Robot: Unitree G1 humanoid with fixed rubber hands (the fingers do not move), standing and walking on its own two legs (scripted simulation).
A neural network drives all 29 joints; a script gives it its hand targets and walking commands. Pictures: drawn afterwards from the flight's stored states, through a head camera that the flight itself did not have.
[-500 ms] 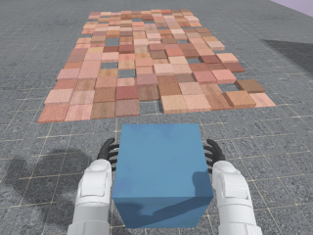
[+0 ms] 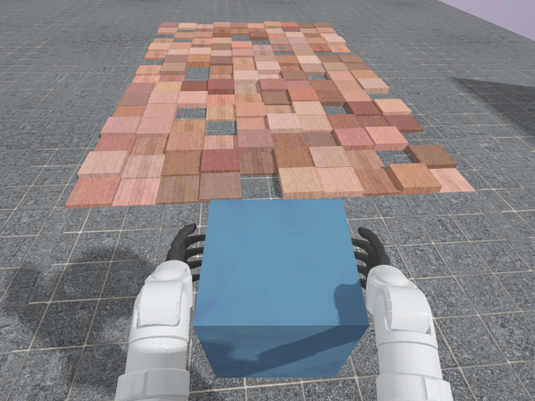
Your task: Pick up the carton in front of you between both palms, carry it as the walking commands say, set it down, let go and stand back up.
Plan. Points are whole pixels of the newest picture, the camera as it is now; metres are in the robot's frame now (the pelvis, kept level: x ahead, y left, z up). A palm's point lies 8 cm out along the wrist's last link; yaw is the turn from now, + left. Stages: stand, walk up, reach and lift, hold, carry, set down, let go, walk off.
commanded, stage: carry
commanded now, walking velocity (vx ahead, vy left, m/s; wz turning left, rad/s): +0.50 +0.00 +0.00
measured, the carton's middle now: (276, 293) +0.30 -0.01 +0.00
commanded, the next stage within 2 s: none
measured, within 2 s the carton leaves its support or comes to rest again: neither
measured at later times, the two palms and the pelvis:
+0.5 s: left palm (185, 183) +0.47 +0.16 +0.09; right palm (344, 183) +0.48 -0.14 +0.10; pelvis +0.21 +0.01 +0.01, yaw +0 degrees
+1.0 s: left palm (207, 104) +0.82 +0.16 +0.09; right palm (319, 108) +0.80 -0.14 +0.09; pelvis +0.54 +0.02 -0.01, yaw -1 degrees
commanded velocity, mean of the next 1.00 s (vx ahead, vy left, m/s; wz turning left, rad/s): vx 0.50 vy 0.00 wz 0.00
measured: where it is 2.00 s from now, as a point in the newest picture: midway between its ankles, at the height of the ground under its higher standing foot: (255, 228)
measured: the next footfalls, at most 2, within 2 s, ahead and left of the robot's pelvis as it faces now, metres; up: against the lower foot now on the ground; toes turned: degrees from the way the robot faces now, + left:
right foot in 0.24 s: +0.15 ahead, -0.11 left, +0.00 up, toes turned -12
left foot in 0.58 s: +0.42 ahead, +0.12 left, +0.00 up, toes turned +12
